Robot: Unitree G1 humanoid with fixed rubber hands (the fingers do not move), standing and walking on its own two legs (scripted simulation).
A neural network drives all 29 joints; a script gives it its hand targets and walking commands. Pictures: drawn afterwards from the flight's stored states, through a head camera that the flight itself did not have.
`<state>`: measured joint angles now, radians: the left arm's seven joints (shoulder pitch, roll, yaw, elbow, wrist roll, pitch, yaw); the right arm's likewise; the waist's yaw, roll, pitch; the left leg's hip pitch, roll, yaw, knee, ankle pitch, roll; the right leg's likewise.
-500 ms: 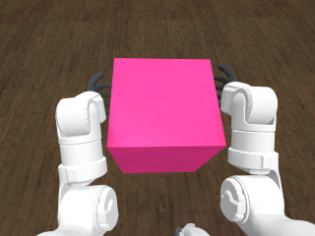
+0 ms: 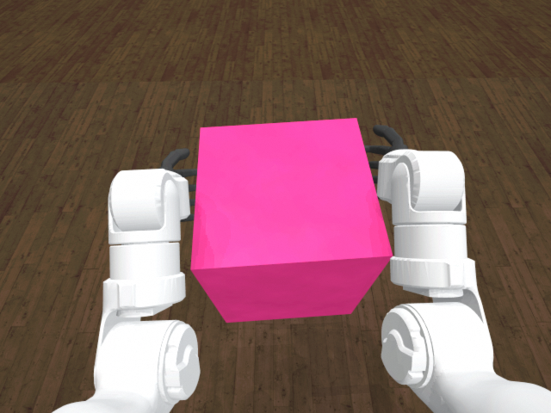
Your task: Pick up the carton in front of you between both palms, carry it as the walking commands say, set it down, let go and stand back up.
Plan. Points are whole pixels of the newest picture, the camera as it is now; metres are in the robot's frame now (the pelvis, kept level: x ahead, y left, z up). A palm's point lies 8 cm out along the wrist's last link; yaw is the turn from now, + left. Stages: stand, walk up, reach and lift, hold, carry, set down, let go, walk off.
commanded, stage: carry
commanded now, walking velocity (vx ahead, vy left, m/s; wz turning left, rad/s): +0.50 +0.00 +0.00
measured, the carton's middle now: (284, 231) +0.38 -0.01 +0.07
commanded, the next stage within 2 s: none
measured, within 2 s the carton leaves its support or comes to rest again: neither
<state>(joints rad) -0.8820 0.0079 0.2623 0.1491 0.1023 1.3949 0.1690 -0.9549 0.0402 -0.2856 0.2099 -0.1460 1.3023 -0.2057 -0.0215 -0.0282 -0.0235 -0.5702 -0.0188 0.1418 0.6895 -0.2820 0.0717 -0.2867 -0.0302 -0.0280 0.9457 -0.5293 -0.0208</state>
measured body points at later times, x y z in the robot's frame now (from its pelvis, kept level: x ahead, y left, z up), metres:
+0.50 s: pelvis +0.28 -0.03 +0.05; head +0.32 -0.03 +0.49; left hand +0.65 +0.14 +0.18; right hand +0.70 -0.15 +0.21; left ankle +0.23 +0.08 -0.58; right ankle +0.31 -0.11 -0.68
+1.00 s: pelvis +0.57 +0.01 +0.08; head +0.63 +0.01 +0.53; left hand +0.99 +0.13 +0.22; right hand +0.97 -0.16 +0.24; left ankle +0.56 +0.10 -0.66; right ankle +0.65 -0.10 -0.59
